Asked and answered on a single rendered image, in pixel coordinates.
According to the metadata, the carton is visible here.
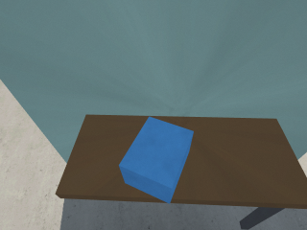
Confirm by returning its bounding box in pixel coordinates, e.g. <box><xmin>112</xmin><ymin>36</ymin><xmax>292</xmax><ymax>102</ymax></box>
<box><xmin>119</xmin><ymin>117</ymin><xmax>194</xmax><ymax>204</ymax></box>

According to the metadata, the table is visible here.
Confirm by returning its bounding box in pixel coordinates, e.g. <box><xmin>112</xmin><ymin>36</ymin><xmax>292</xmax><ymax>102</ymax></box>
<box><xmin>56</xmin><ymin>114</ymin><xmax>307</xmax><ymax>230</ymax></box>

